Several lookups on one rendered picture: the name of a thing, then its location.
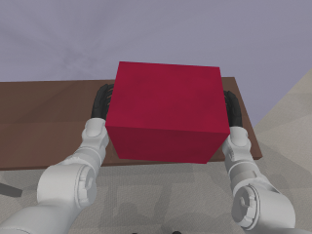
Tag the robot right upper arm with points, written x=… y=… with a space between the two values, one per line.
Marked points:
x=261 y=211

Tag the left robot hand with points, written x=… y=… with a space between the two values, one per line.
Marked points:
x=100 y=107

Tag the robot right forearm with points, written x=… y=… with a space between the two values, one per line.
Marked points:
x=240 y=165

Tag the table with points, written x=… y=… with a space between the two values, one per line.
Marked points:
x=41 y=123

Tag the robot left upper arm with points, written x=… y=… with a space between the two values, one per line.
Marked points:
x=63 y=192

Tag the carton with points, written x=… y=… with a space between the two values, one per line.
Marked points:
x=167 y=112

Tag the right robot hand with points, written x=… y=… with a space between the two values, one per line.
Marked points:
x=233 y=110

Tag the robot left forearm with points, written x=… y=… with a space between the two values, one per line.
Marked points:
x=92 y=149

